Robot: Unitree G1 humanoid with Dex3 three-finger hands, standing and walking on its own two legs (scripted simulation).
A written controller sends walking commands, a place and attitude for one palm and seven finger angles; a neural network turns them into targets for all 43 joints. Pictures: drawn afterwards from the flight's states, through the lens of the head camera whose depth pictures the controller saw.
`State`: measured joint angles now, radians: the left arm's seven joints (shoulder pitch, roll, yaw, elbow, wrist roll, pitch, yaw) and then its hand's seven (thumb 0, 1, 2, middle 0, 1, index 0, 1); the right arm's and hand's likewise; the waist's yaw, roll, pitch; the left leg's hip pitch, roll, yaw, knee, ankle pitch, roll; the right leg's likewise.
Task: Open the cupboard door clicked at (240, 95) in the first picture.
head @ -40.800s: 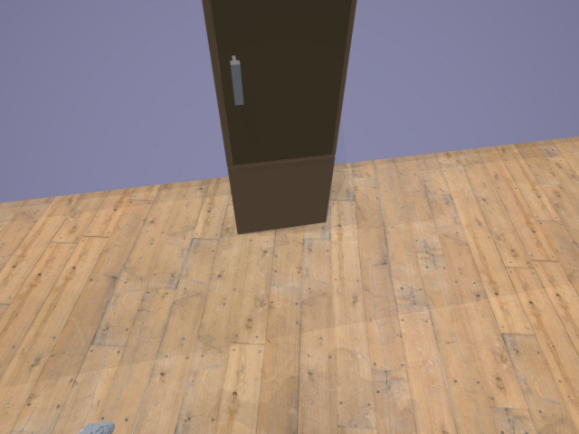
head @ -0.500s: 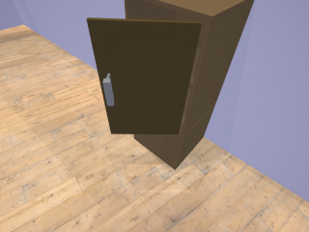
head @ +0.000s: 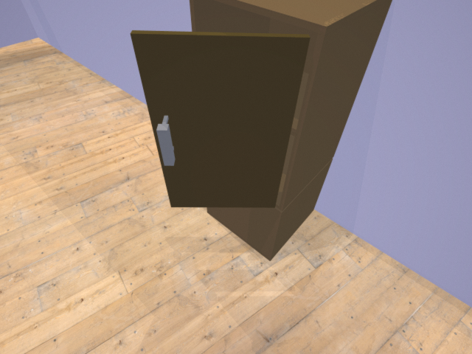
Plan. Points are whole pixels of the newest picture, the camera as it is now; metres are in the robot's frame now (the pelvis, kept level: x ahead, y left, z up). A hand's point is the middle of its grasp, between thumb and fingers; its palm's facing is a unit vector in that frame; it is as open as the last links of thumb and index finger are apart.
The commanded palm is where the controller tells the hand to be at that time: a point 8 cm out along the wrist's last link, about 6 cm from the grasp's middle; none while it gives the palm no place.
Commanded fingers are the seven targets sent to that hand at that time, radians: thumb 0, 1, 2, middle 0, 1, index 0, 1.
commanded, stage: shuffle to correct the standing spot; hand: left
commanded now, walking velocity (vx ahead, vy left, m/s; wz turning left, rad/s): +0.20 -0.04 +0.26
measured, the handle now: (167, 140) +0.62 +0.22 -0.02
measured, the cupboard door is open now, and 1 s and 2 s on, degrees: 42 42 42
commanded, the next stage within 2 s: come to a stop and stand still in 0.26 s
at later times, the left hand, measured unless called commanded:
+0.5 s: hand out of the picture +0.05 +0.14 -0.19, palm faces +0.13 -0.98 -0.14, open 7.4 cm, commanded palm none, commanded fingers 0.00 0.90 0.90 -0.20 -0.30 -0.20 -0.30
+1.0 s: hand out of the picture +0.12 +0.19 -0.17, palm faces +0.08 -0.97 -0.24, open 7.4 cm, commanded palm none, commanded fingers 0.00 0.90 0.90 -0.20 -0.30 -0.20 -0.30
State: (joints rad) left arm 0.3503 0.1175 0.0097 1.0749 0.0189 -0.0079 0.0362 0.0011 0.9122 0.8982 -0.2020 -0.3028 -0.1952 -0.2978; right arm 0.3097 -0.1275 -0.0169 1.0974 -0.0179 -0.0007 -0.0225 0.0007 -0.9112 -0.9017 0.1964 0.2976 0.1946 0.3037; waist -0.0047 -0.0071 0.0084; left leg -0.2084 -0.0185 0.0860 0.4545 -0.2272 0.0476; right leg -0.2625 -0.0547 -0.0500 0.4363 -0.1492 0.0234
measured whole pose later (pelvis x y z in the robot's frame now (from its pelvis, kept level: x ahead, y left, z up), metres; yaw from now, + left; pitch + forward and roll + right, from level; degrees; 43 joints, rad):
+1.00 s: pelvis +0.07 +0.00 -0.01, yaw +3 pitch -2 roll +0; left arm 0.23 0.18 0.01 0.98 0.01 0.02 0.05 0.00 0.91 0.90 -0.20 -0.30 -0.20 -0.30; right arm 0.26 -0.17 -0.01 0.98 -0.02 -0.01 -0.04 0.00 -0.92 -0.90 0.20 0.30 0.20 0.30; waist 0.00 0.01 0.04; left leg -0.13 -0.02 0.10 0.52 -0.36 0.05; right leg -0.28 -0.05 -0.05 0.67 -0.39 -0.03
